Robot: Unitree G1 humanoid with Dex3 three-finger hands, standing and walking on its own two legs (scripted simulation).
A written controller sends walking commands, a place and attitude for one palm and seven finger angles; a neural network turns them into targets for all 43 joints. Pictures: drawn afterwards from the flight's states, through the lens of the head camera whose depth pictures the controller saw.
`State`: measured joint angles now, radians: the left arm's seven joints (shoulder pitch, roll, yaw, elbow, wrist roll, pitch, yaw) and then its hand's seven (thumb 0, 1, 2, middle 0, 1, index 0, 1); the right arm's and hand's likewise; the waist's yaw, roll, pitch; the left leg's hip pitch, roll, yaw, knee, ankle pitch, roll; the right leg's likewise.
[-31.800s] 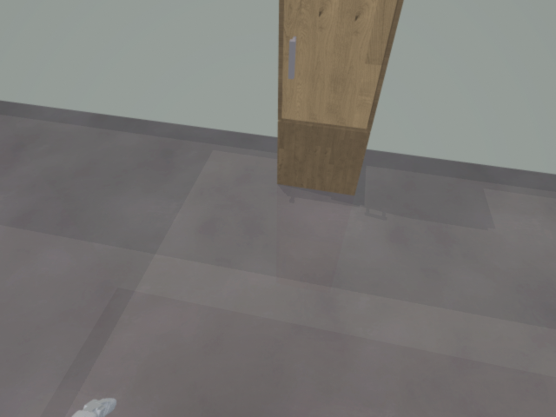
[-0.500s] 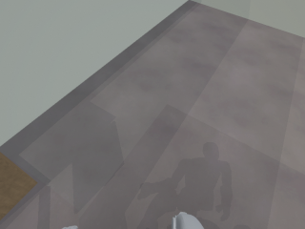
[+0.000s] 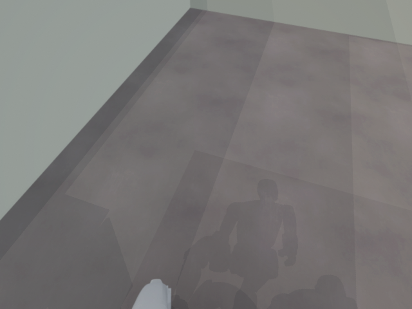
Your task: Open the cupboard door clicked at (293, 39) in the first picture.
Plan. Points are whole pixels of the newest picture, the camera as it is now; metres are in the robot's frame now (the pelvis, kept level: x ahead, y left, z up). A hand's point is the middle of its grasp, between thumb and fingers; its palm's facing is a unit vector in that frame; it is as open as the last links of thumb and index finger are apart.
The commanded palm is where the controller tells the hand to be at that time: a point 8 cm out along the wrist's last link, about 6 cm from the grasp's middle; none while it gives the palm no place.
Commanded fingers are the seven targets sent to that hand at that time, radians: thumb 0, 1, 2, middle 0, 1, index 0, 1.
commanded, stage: walk to a spot facing it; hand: left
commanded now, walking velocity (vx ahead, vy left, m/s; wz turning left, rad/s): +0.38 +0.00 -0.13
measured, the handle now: out of the picture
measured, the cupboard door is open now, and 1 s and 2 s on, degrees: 48 48 48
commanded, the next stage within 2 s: turn to face it in 0.52 s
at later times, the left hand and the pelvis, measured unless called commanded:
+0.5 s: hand (138, 224) +0.33 +0.20 -0.17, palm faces -0.09 -0.98 -0.17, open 7.4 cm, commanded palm none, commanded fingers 0.00 0.90 0.90 -0.20 -0.30 -0.20 -0.30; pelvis +0.25 +0.02 +0.00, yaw -8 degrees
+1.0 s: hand (182, 162) +0.55 +0.10 -0.18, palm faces -0.05 -0.99 -0.16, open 7.1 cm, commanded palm none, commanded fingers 0.00 0.90 0.90 -0.20 -0.30 -0.20 -0.30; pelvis +0.43 -0.06 -0.01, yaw -4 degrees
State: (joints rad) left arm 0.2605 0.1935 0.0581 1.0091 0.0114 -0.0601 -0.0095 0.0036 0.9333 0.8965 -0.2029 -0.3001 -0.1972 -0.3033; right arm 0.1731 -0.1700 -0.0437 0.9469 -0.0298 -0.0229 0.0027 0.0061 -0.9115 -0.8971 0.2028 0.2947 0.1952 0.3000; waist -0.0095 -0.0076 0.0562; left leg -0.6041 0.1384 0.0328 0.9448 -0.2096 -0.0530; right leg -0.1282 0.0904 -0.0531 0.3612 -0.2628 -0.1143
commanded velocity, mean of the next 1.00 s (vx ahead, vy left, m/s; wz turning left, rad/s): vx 0.19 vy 0.00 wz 0.04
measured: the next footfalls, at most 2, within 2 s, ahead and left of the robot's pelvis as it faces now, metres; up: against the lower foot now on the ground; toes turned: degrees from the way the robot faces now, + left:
left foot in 0.20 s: +0.26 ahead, +0.14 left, +0.00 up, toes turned +4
right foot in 0.64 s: +0.43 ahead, -0.15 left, +0.00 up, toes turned -19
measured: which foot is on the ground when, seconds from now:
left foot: up 0.00-0.18, down 0.20-0.64, up 0.66-1.00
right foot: down 0.00-0.20, up 0.22-0.62, down 0.64-1.00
